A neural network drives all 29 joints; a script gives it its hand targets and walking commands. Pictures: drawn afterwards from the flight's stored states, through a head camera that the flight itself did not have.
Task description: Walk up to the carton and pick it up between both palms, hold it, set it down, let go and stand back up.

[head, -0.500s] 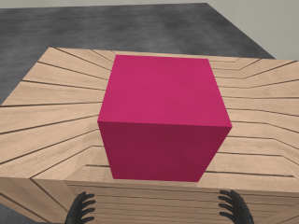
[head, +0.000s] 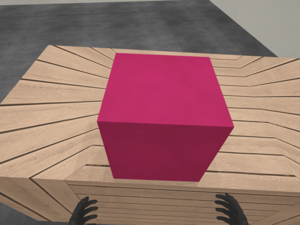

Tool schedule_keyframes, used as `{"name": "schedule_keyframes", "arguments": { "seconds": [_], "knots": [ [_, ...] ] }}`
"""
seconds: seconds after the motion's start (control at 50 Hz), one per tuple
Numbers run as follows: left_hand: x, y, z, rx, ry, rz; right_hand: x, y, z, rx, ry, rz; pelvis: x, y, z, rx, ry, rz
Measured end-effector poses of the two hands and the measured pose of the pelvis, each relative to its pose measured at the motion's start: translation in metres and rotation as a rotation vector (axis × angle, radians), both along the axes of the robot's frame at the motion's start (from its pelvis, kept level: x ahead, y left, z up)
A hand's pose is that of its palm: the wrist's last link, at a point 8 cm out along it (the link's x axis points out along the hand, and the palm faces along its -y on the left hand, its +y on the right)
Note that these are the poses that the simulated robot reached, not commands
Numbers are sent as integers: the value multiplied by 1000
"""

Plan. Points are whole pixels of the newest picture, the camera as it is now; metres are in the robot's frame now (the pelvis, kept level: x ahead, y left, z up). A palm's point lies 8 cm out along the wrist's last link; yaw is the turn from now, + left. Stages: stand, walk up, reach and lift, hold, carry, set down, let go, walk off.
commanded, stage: let go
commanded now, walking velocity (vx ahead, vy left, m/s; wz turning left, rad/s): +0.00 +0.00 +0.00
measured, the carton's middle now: (159, 120) +0.41 -0.01 +0.05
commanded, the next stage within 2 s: stand in 0.12 s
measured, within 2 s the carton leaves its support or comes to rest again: neither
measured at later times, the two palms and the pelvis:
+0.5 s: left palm out of the picture +0.11 +0.25 -0.12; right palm out of the picture +0.11 -0.29 -0.09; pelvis +0.00 +0.00 +0.00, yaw +0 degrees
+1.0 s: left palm out of the picture +0.10 +0.25 -0.12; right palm out of the picture +0.11 -0.28 -0.09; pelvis +0.00 +0.00 +0.00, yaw +0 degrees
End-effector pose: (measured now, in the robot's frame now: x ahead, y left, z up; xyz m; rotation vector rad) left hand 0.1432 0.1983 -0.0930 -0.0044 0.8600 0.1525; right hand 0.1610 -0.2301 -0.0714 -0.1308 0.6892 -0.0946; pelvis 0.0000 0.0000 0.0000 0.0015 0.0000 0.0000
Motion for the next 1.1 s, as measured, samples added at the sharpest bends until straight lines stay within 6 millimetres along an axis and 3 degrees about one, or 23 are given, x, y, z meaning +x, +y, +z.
{"name": "schedule_keyframes", "arguments": {
  "seconds": [0.18, 0.4, 0.54, 1.1],
  "knots": [
    [2, 0, -2, 9, 8, -20, -3, 3, -6, -13, 30, 3, 1, 0, 0, 0, -1, 0],
    [-25, 41, -19, 118, 136, -30, -41, -46, -16, -150, 198, -26, 3, -4, -4, 6, -24, 0],
    [-39, 48, -26, 126, 201, -29, -57, -56, -19, -170, 257, -34, 5, -4, -4, 7, -22, 0],
    [-45, 50, -31, 123, 243, -26, -50, -54, -18, -167, 231, -32, 2, -4, -4, 7, -26, -1]
  ]
}}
